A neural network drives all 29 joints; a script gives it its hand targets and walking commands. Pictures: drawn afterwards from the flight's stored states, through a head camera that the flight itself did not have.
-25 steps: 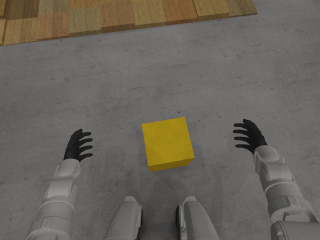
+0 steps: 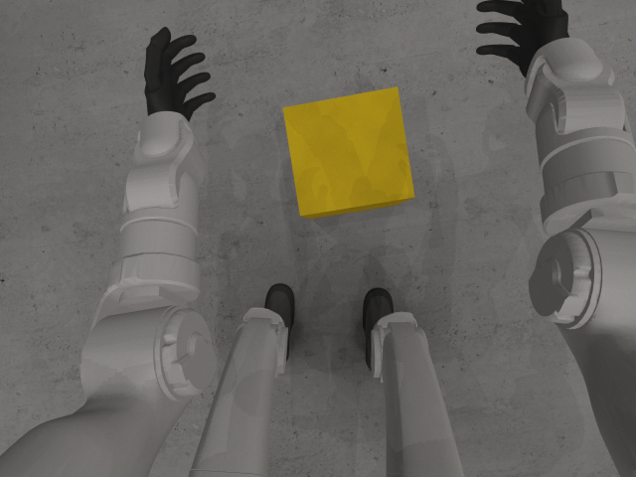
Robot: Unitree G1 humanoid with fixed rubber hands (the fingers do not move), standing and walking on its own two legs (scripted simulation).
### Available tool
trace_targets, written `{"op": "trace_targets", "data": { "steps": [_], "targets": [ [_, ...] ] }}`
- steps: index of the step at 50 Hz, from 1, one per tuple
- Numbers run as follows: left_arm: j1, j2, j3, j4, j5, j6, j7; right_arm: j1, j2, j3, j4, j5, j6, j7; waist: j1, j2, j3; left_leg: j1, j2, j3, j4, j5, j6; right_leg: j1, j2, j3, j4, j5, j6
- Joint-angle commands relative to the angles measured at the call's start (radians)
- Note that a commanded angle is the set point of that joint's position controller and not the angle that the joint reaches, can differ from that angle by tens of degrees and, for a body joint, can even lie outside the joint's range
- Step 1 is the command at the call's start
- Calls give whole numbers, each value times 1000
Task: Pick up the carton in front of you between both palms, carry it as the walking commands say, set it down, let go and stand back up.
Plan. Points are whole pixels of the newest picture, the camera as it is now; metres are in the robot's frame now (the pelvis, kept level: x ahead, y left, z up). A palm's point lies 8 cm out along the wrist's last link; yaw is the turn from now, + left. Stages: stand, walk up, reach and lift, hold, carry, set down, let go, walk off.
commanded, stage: reach and lift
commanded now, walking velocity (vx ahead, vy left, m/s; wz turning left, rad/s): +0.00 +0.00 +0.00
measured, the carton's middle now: (347, 163) +0.51 -0.01 -0.53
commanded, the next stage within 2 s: none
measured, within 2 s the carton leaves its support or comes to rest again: leaves its support in 1.60 s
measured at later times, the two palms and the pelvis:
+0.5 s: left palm (230, 160) +0.48 +0.18 -0.34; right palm (462, 132) +0.53 -0.20 -0.34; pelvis -0.02 +0.02 -0.18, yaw +3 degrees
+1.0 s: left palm (246, 165) +0.49 +0.19 -0.45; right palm (430, 144) +0.53 -0.17 -0.46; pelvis -0.03 +0.01 -0.28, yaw +4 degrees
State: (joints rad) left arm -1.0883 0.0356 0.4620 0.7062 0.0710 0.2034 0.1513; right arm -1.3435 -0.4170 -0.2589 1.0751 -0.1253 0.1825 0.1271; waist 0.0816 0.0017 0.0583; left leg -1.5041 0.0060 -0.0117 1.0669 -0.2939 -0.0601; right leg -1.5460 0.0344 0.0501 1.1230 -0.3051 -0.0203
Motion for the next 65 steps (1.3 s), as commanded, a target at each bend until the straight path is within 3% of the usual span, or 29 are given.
{"op": "trace_targets", "data": {
  "steps": [1,7,12,17,24,29,32,37,42,46,50,60,65],
  "targets": [
    [-115,75,31,-104,30,-52,-15,-210,-66,-32,-102,-25,-39,-7,15,-159,-1036,258,-94,121,-12,218,-22,735,28,-13,-41,389,43],
    [-34,47,36,-28,40,-125,-31,-79,14,-60,-86,-40,-85,-34,-12,-135,-1003,5,-98,106,148,290,-30,553,11,22,130,575,45],
    [-53,71,-9,-9,-7,-156,-17,-79,-30,-33,-108,10,-117,-72,-40,-105,-1054,-64,-100,84,325,306,-42,330,16,14,289,496,47],
    [-116,127,-105,-22,-103,-155,18,-159,-118,71,-153,126,-129,-96,-39,-107,-1211,-23,-97,85,505,333,-44,239,17,-16,460,439,52],
    [-276,185,-182,-38,-210,-111,63,-322,-211,185,-153,248,-96,-103,-33,-147,-1261,-52,-89,114,667,137,-35,163,-1,-51,624,198,50],
    [-390,205,-185,62,-219,-86,67,-413,-230,219,-32,263,-75,-99,-29,-135,-1063,-117,-72,118,744,-41,-25,-6,-25,-51,677,-38,41],
    [-444,217,-178,133,-213,-95,60,-451,-235,232,37,265,-82,-97,-27,-118,-958,-142,-64,115,794,-78,-19,-80,-40,-37,711,-104,33],
    [-515,239,-174,219,-208,-128,46,-514,-246,254,99,273,-111,-101,-31,-99,-881,-171,-57,105,879,-47,-18,-124,-54,-14,789,-81,28],
    [-561,252,-221,218,-254,-162,50,-570,-268,277,49,310,-144,-120,-46,-78,-942,-122,-60,109,949,47,-18,-86,-50,-11,861,25,29],
    [-510,227,-259,294,-296,-175,36,-522,-233,318,56,333,-157,-137,-59,-107,-934,-220,-67,118,989,93,-26,9,-50,-1,899,144,31],
    [-461,229,-265,267,-308,-194,37,-471,-199,315,32,330,-160,-150,-57,-117,-990,-229,-77,124,1000,136,-23,53,-40,-4,914,207,34],
    [-456,208,-238,299,-275,-189,42,-458,-154,294,87,308,-152,-142,-54,-96,-833,-257,-83,103,959,32,-26,-133,-43,-11,880,28,28],
    [-540,134,-279,293,-291,-189,40,-522,-61,343,88,332,-152,-131,-57,-87,-827,-227,-95,99,944,8,-21,-149,-35,-15,867,-12,22]
  ]
}}
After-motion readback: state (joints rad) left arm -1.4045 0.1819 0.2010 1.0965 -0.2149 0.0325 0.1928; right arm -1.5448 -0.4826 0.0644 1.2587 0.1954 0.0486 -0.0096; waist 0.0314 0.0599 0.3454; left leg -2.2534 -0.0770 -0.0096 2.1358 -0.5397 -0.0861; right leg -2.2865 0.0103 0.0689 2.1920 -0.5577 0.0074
